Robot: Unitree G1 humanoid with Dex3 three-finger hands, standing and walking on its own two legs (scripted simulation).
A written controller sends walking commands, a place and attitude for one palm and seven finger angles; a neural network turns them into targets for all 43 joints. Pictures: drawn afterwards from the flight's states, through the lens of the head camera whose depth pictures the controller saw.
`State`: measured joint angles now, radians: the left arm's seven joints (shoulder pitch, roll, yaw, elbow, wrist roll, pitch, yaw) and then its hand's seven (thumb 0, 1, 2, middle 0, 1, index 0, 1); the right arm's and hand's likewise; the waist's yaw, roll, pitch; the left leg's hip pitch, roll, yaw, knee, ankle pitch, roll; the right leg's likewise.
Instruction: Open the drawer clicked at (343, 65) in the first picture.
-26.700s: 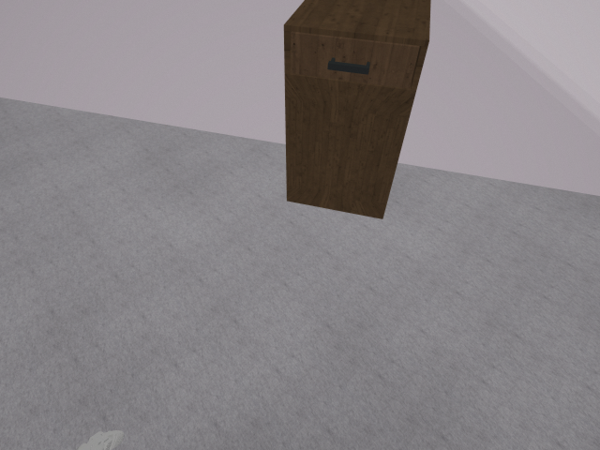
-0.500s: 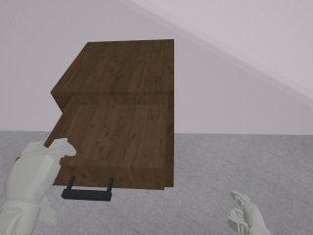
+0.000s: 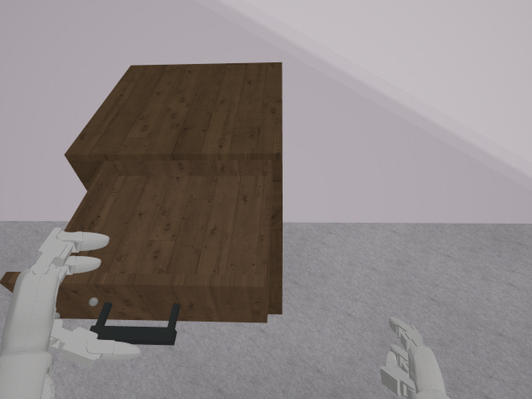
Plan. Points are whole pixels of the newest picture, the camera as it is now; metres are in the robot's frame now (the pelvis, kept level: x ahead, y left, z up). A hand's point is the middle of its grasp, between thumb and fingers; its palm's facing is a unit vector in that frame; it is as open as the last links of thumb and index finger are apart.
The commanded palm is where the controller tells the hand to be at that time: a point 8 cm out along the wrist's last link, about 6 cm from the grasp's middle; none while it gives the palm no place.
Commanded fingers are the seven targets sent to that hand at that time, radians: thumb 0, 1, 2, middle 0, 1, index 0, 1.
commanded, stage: draw the hand back to the body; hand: left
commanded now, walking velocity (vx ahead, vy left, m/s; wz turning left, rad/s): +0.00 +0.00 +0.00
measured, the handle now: (136, 322) +0.23 +0.26 -0.05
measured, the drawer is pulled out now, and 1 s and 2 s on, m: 0.30 0.30 0.30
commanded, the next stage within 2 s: step back with the hand held close in 0.84 s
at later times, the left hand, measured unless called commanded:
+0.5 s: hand (87, 292) +0.18 +0.22 +0.16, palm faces +0.38 -0.82 -0.42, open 9.9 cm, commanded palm +0.14 +0.27 +0.18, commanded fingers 0.00 0.69 0.81 -0.22 -0.44 -0.22 -0.44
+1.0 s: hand (75, 298) +0.17 +0.23 +0.16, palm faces +0.40 -0.82 -0.41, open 7.5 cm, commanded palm +0.12 +0.27 +0.18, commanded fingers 0.00 0.90 0.90 -0.20 -0.30 -0.20 -0.30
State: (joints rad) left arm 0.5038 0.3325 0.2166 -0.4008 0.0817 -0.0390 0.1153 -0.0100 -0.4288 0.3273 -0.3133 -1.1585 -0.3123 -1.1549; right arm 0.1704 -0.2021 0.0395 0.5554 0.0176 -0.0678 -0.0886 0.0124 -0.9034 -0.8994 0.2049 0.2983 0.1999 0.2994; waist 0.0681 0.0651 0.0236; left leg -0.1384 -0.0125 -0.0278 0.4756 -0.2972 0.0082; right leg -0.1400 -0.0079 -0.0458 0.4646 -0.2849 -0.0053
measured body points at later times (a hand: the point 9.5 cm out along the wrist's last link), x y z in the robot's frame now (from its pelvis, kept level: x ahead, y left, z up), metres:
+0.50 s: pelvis +0.01 -0.01 +0.00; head +0.00 -0.04 +0.45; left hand +0.16 +0.27 +0.18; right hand +0.21 -0.23 -0.08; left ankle -0.02 +0.12 -0.74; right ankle -0.02 -0.11 -0.74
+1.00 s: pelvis -0.01 -0.01 +0.01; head -0.02 -0.04 +0.45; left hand +0.15 +0.27 +0.18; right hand +0.19 -0.23 -0.08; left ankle -0.02 +0.12 -0.74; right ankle -0.02 -0.11 -0.74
